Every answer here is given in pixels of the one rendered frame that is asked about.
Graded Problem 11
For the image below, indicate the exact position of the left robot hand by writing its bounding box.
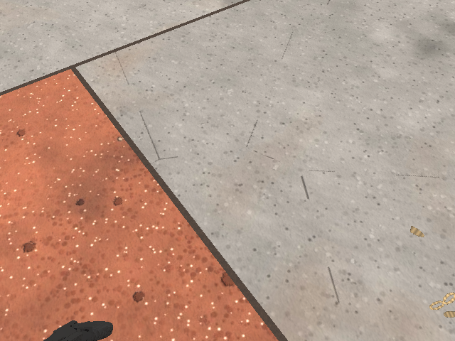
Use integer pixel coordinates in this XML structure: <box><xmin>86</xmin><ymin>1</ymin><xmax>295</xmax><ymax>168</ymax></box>
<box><xmin>44</xmin><ymin>320</ymin><xmax>113</xmax><ymax>341</ymax></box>

